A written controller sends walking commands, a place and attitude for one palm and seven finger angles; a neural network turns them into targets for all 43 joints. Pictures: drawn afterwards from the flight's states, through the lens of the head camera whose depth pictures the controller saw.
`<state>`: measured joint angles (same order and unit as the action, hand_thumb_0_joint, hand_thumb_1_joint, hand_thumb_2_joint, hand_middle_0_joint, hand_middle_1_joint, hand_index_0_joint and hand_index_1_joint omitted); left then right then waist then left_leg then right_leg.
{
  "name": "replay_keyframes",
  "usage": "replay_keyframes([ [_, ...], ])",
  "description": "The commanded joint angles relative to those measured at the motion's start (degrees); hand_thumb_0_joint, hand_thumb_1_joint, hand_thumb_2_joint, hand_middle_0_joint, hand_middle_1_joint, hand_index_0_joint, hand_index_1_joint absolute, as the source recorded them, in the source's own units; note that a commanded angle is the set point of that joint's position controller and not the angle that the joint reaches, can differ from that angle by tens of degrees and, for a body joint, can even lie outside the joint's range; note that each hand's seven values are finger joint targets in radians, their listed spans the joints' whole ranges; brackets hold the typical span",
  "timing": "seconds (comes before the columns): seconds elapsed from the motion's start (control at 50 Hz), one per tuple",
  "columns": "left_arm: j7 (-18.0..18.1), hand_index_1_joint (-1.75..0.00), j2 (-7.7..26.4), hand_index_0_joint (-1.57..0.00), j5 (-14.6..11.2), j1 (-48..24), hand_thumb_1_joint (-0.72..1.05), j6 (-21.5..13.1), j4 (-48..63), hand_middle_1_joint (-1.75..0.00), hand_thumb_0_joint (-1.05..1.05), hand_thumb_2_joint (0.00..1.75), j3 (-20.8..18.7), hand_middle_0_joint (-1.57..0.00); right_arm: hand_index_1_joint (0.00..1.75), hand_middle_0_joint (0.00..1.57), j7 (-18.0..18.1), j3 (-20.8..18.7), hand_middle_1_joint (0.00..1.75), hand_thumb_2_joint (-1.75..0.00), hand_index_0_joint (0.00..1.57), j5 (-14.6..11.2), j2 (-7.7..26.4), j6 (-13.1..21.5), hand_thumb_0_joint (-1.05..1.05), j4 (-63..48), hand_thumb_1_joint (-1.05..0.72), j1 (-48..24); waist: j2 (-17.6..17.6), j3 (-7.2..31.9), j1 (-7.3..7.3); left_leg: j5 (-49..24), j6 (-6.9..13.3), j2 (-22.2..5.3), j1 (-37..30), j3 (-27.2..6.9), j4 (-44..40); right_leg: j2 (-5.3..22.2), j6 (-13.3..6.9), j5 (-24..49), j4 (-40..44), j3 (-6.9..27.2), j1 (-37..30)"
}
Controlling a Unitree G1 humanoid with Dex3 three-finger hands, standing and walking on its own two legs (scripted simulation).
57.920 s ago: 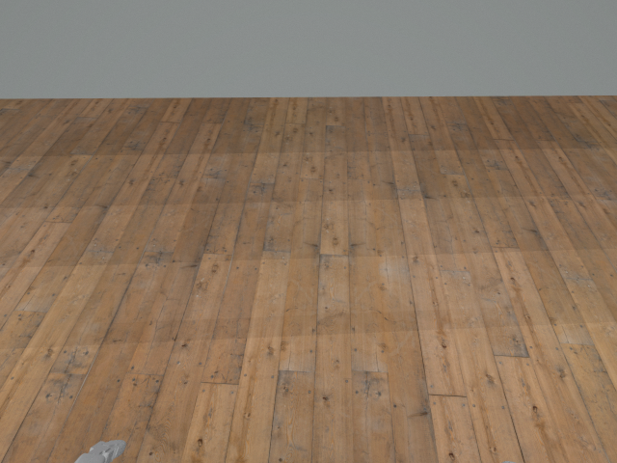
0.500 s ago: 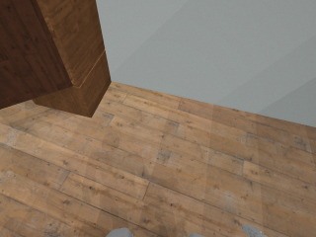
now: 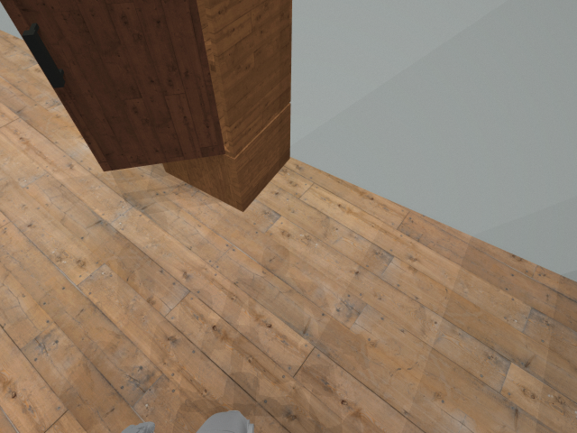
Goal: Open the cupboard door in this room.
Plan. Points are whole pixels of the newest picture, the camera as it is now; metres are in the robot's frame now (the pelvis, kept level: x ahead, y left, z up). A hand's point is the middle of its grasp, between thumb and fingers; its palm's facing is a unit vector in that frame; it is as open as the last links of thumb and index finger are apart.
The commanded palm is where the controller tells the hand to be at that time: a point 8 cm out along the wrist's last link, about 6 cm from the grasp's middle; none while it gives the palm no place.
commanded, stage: turn to face it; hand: left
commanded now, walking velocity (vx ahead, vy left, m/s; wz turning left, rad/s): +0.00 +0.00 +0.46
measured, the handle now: (46, 55) +0.89 +0.63 +0.01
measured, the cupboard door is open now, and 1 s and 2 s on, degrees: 44 44 44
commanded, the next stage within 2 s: take the last steps up to it in 0.46 s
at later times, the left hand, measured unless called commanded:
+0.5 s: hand out of the picture +0.06 +0.21 -0.16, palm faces +0.21 -0.93 -0.29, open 7.3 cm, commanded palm none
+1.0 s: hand out of the picture -0.05 +0.23 -0.19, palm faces +0.38 -0.90 -0.19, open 7.3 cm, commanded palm none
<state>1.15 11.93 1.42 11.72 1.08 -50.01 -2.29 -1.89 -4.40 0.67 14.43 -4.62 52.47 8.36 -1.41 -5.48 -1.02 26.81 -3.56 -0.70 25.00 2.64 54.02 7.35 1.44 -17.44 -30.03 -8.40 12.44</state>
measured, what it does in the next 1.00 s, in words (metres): steps on the spot, turning left: left foot, then right foot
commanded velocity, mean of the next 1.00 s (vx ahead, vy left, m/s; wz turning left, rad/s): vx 0.14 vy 0.06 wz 0.23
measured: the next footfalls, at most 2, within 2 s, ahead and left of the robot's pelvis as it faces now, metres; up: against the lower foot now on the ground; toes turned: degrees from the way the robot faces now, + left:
left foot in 0.10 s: +0.04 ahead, +0.13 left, +0.00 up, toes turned +8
right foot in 0.46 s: +0.06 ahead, -0.13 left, +0.00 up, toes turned +7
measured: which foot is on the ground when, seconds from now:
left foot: up 0.00-0.08, down 0.10-0.46, up 0.48-0.88, down 0.90-1.00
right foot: down 0.00-0.10, up 0.12-0.44, down 0.46-0.90, up 0.92-1.00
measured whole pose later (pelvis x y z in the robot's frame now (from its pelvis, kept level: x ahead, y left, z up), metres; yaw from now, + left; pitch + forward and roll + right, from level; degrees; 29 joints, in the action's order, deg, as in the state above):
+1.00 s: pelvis +0.05 +0.06 -0.01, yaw +18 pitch +0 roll +0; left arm -0.5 13.6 1.5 19.4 1.7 -62.1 -4.1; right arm -0.3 -1.5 1.6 10.7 1.7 53.8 10.0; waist -4.0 -2.8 2.4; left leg 17.4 3.2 0.4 14.9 5.9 31.9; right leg 7.1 1.1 -27.8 -60.0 -4.3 21.9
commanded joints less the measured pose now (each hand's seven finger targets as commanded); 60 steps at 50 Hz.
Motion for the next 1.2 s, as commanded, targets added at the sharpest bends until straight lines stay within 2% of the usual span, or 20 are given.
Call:
replay_keyframes([
  [0.0, 0.3, -0.3, 13.5, -0.2, 0.2, 4.6, 0.9, -1.4, 1.9, -0.3, 0.0, 0.9, -3.8, -0.2, 0.3, 0.2, 0.2, 0.2, 0.3, -0.9, 0.2, -0.2, 1.9, 2.7, 0.0, -5.6, -0.9, -3.8, -9.2, 8.5, 3.33, -2.4, 0.6, 1.6, -2.7, 3.6, -16.0, 12.5, -6.6, 35.9, 2.2, 6.1, -10.6],
  [0.04, 0.0, -0.3, 13.2, -0.2, -0.6, 2.7, 0.9, -1.2, 1.9, -0.3, 0.0, 0.9, -3.9, -0.2, 0.3, 0.2, 0.4, -0.1, 0.3, -0.9, 0.2, -0.1, 3.8, 3.3, 0.0, -4.1, -0.9, 1.3, -7.6, 10.3, 0.12, -14.5, 1.8, 1.2, -13.3, 2.5, -27.7, 11.0, -2.6, 30.6, -4.3, 2.6, -4.8],
  [0.06, -0.3, -0.3, 11.0, -0.2, -0.9, 2.4, 0.9, -1.0, 2.8, -0.3, 0.0, 0.9, -3.5, -0.2, 0.3, 0.2, 0.6, -1.1, 0.3, -0.9, 0.2, 0.3, 7.8, 3.8, 0.0, -3.6, -0.9, 4.1, 3.1, 12.7, -1.41, -25.3, 4.6, -6.1, -22.7, -6.5, -30.8, 7.5, 0.8, 18.8, -13.2, -0.2, 4.3],
  [0.08, -0.5, -0.3, 6.6, -0.2, -1.3, 0.2, 0.9, -0.7, 5.1, -0.3, 0.0, 0.9, -2.2, -0.2, 0.3, 0.2, 1.3, -2.7, 0.3, -0.9, 0.2, 0.7, 13.9, 4.0, 0.0, -3.2, -0.9, 8.6, 18.7, 13.4, -4.06, -48.5, 13.2, -21.1, -28.4, -26.1, -32.6, -0.1, 4.6, -17.1, -25.3, -0.8, 19.1],
  [0.1, -0.1, -0.3, 7.5, -0.2, -0.9, -3.1, 0.9, 0.1, 5.8, -0.3, 0.0, 0.9, -2.0, -0.2, 0.3, 0.2, 2.1, -2.5, 0.3, -0.9, 0.2, 0.7, 15.1, 3.5, 0.0, -1.9, -0.9, 11.0, 14.6, 13.7, -4.64, -54.3, 17.7, -23.3, -26.4, -25.4, -31.0, -0.3, 3.3, -20.8, -31.4, 6.2, 19.3],
  [0.22, -0.5, -0.3, 6.2, -0.2, -0.8, -1.2, 0.9, 1.1, 1.4, -0.3, 0.0, 0.9, -2.1, -0.2, 0.3, 0.2, 3.7, -0.3, 0.3, -0.9, 0.2, 0.8, 9.0, 4.4, 0.0, -3.2, -0.9, 3.1, 10.3, 9.9, 0.04, -47.0, 13.4, -13.5, -19.3, -14.1, -31.4, -1.9, 2.9, -8.9, -31.1, 8.0, 16.3],
  [0.32, -0.7, -0.3, 5.3, -0.2, -0.8, -1.6, 0.9, 1.1, 0.9, -0.3, 0.0, 0.9, -1.7, -0.2, 0.3, 0.2, 3.3, -0.3, 0.3, -0.9, 0.2, 1.1, 8.8, 3.8, 0.0, -2.5, -0.9, 2.4, 10.6, 7.9, 0.08, -33.9, 13.0, -12.5, -14.2, -15.0, -33.7, -4.3, 2.2, -9.0, -17.7, 6.0, 8.9],
  [0.4, -0.4, -0.3, 6.0, -0.2, -0.9, 5.0, 0.9, -0.1, -1.5, -0.3, 0.0, 0.9, -2.0, -0.2, 0.3, 0.2, 2.9, -0.2, 0.3, -0.9, 0.2, 0.4, 7.9, 3.4, 0.0, -2.5, -0.9, -0.7, 7.6, 8.5, 3.46, -25.0, 9.3, -8.8, -6.4, -14.0, -28.4, -5.4, 1.5, 3.8, 2.2, 5.2, -5.8],
  [0.42, 0.0, -0.3, 9.1, -0.2, -0.4, 6.5, 0.9, -0.9, -1.8, -0.3, 0.0, 0.9, -2.6, -0.2, 0.3, 0.2, 2.7, -0.1, 0.3, -0.9, 0.2, -0.2, 5.2, 3.5, 0.0, -2.9, -0.9, -0.3, -1.6, 9.5, 3.97, -17.1, 6.0, -3.9, -1.5, -10.3, -21.2, 1.4, -0.3, 5.4, 10.4, 13.1, -11.2],
  [0.44, 0.3, -0.3, 14.1, -0.2, 0.2, 6.3, 0.9, -1.3, -1.6, -0.3, 0.0, 0.9, -3.5, -0.2, 0.3, 0.2, 2.3, 0.5, 0.3, -0.9, 0.2, -0.5, 1.9, 3.3, 0.0, -4.0, -0.9, -0.1, -16.7, 7.3, 3.7, 1.3, 2.0, 3.9, 4.8, -2.2, -9.9, 14.7, -6.4, 9.8, 15.3, 27.2, -10.8],
  [0.46, 0.3, -0.3, 15.2, -0.2, 0.0, 6.1, 0.9, -1.3, -0.8, -0.3, 0.0, 0.9, -3.3, -0.2, 0.3, 0.2, 2.1, -0.1, 0.3, -0.9, 0.2, -0.2, 4.4, 2.6, 0.0, -4.5, -0.9, -1.4, -14.3, 6.8, 4.68, 8.6, 2.2, 2.0, 2.9, -4.7, 1.0, 19.8, -11.1, 13.0, 16.2, 28.1, -4.0],
  [0.52, 0.5, -0.3, 9.9, -0.2, -0.3, 1.0, 0.9, -1.6, -0.1, -0.3, 0.0, 0.9, -2.3, -0.2, 0.3, 0.2, 1.7, -0.5, 0.3, -0.9, 0.2, 0.2, 3.7, 1.8, 0.0, -1.3, -0.9, -0.8, -12.2, 3.1, 1.6, 0.9, 1.7, 0.1, 6.0, -5.4, 12.2, 11.6, -9.8, 19.9, 13.1, 18.8, -2.6],
  [0.6, 0.3, -0.3, 9.2, -0.2, -0.2, 6.3, 0.9, -2.8, -1.8, -0.3, 0.0, 0.9, -2.3, -0.2, 0.3, 0.2, 1.0, 0.5, 0.3, -0.9, 0.2, 0.2, 1.2, 2.5, 0.0, -0.6, -0.9, -2.0, -6.7, 6.2, 3.44, -1.8, 0.5, 0.1, 6.2, -2.0, 3.4, 10.6, -8.3, 26.6, 12.1, 13.4, -11.7],
  [0.74, -0.5, -0.3, 10.9, -0.2, 0.4, 10.7, 0.9, -3.7, -5.9, -0.3, 0.0, 0.9, -3.7, -0.2, 0.3, 0.2, -0.2, 0.9, 0.3, -0.9, 0.2, 0.2, 1.0, 4.0, 0.0, -2.3, -0.9, -7.0, -8.2, 3.3, 5.88, -1.9, 1.1, -1.5, 5.2, 0.1, -10.3, 15.4, -9.8, 8.0, 15.9, 15.4, -12.7],
  [0.78, -0.8, -0.3, 11.3, -0.2, 0.5, 9.4, 0.9, -3.6, -6.4, -0.3, 0.0, 0.9, -3.8, -0.2, 0.3, 0.2, -0.4, 0.9, 0.3, -0.9, 0.2, 0.1, 0.6, 4.3, 0.0, -2.1, -0.9, -5.6, -8.6, 2.2, 4.69, -2.5, 1.8, -1.0, -0.5, 1.4, -16.1, 15.3, -8.8, 4.7, 15.3, 13.6, -7.9],
  [0.84, -1.4, -0.3, 10.8, -0.2, -0.1, 4.7, 0.9, -3.0, -5.9, -0.3, 0.0, 0.9, -3.8, -0.2, 0.3, 0.2, 0.3, 0.7, 0.3, -0.9, 0.2, 0.3, 2.8, 5.2, 0.0, 1.4, -0.9, 5.3, -2.1, 4.3, -1.06, -10.2, 2.9, 1.6, -22.1, 4.4, -28.5, 9.1, -3.9, -4.2, 6.7, 5.2, 6.8],
  [0.88, -2.0, -0.3, 4.5, -0.2, -0.6, 1.6, 0.9, -2.5, -2.3, -0.3, 0.0, 0.9, -2.4, -0.2, 0.3, 0.2, 1.8, -1.7, 0.3, -0.9, 0.2, 1.4, 12.2, 5.6, 0.0, 3.6, -0.9, 18.2, 23.9, 7.3, -6.38, 1.7, 13.0, -19.3, -32.9, -26.8, -40.9, -3.4, 1.2, -18.8, -25.2, -3.0, 26.1],
  [0.92, -2.0, -0.3, 4.3, -0.2, 0.0, -3.1, 0.9, -3.0, -1.2, -0.3, 0.0, 0.9, -1.9, -0.2, 0.3, 0.2, 2.6, -0.6, 0.3, -0.9, 0.2, 1.2, 10.2, 5.6, 0.0, 3.6, -0.9, 17.1, 11.6, 4.1, -4.94, -0.4, 17.7, -20.6, -26.4, -25.8, -42.8, -0.3, -1.3, -14.5, -37.3, 5.7, 30.5],
  [1.0, -2.6, -0.3, 3.2, -0.2, 0.3, 1.5, 0.9, -2.2, -5.3, -0.3, 0.0, 0.9, -1.6, -0.2, 0.3, 0.2, 3.2, 1.4, 0.3, -0.9, 0.2, 0.8, 4.4, 7.8, 0.0, 2.6, -0.9, 10.5, 7.2, 2.3, 0.45, -15.5, 14.0, -13.7, -18.8, -13.9, -43.5, 0.7, -0.8, -1.6, -35.7, 6.7, 24.0],
  [1.18, -2.4, -0.3, 1.9, -0.2, -0.1, -7.6, 0.9, -2.2, -2.2, -0.3, 0.0, 0.9, -0.4, -0.2, 0.3, 0.2, 3.2, 2.1, 0.3, -0.9, 0.2, 0.8, 2.5, 8.6, 0.0, 8.2, -0.9, 18.2, 6.2, 0.0, -0.62, -34.4, 14.5, -12.5, -23.3, -7.2, -42.7, -1.8, -1.1, 3.9, -15.8, 3.5, 20.6],
])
